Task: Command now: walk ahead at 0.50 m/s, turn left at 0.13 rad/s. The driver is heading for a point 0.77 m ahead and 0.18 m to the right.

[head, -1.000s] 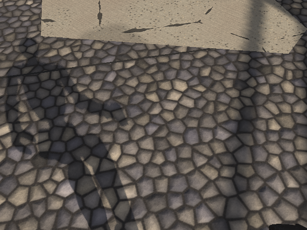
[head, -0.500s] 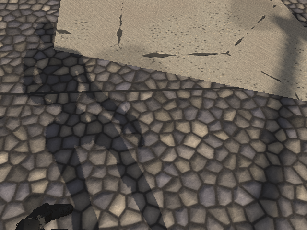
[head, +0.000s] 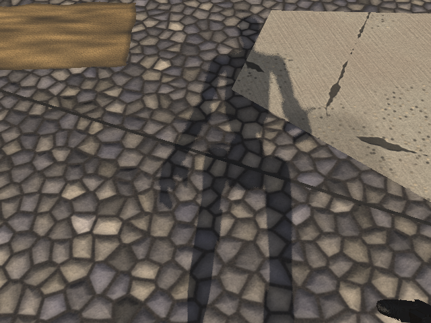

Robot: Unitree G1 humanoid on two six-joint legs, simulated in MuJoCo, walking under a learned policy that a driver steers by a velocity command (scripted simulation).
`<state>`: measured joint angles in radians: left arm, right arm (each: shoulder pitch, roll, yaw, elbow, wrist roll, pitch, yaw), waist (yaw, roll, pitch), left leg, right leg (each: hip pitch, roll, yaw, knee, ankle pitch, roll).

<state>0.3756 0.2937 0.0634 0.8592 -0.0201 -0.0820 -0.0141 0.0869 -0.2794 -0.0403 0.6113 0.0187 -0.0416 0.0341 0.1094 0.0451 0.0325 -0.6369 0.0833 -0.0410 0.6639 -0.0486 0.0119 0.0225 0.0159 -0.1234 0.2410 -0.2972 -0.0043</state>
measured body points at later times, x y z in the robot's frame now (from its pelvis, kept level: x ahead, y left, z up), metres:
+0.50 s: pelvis +0.27 +0.02 +0.00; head +0.29 +0.00 +0.45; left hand +0.50 +0.22 -0.10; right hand +0.25 -0.27 -0.12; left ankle +0.19 +0.14 -0.74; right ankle +0.41 -0.16 -0.69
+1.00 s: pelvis +0.50 -0.09 +0.00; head +0.53 -0.13 +0.45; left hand +0.72 +0.13 -0.10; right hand +0.57 -0.41 -0.09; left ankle +0.71 -0.03 -0.70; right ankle +0.43 -0.15 -0.74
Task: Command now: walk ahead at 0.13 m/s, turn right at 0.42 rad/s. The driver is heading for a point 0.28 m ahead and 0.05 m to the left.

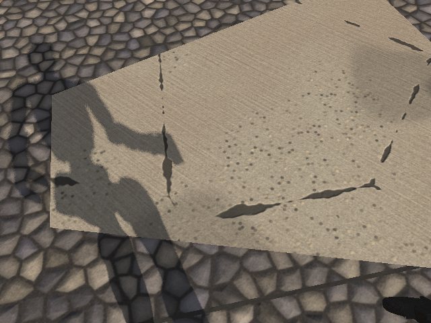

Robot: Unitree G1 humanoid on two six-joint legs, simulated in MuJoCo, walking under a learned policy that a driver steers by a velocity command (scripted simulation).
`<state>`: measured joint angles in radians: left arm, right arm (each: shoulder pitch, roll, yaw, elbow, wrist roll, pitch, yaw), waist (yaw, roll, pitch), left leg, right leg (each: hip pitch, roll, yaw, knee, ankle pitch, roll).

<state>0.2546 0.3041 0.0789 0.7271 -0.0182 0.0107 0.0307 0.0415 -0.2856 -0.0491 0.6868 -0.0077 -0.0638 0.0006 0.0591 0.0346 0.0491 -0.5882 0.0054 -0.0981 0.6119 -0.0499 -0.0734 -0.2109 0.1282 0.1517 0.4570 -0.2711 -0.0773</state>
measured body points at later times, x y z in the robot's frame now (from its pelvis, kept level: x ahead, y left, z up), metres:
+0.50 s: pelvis +0.09 +0.01 -0.01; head +0.10 +0.00 +0.44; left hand +0.21 +0.26 -0.13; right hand +0.20 -0.25 -0.13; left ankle +0.16 +0.13 -0.74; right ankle +0.06 -0.12 -0.74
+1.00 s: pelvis +0.11 -0.01 +0.00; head +0.12 -0.01 +0.45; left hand +0.20 +0.24 -0.14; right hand +0.19 -0.28 -0.14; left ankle +0.16 +0.13 -0.74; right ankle +0.06 -0.12 -0.74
